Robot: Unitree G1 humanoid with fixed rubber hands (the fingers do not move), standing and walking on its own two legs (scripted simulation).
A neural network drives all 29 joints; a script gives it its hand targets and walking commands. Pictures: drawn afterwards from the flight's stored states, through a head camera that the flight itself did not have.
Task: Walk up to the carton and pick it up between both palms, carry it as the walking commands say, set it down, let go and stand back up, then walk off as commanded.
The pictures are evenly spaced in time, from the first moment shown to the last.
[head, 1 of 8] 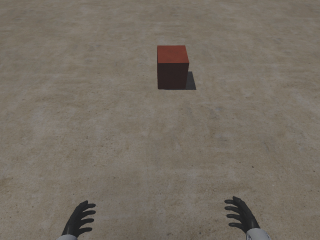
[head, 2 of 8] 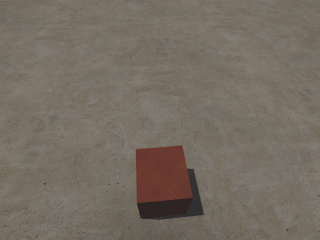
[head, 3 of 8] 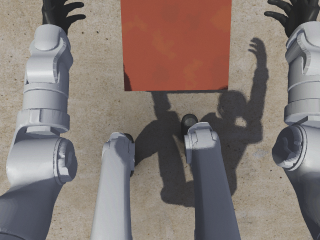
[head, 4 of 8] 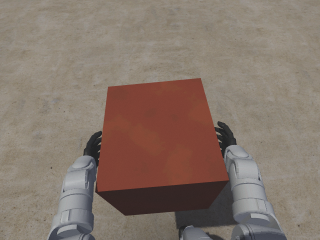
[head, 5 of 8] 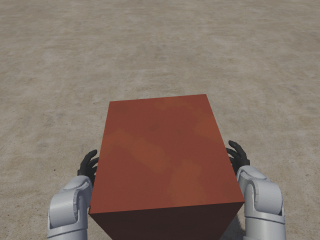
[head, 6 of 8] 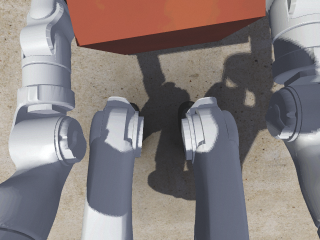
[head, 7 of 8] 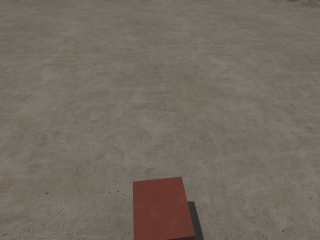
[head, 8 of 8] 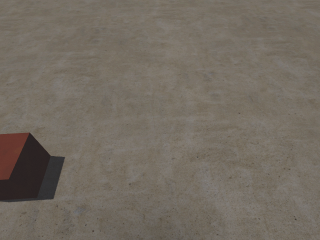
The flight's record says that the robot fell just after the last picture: no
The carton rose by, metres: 0.63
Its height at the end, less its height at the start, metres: +0.00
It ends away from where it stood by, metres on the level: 0.19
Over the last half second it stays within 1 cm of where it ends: yes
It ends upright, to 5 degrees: yes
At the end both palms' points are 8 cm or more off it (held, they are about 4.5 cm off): yes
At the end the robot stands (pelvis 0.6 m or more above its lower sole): yes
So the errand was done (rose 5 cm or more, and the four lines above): yes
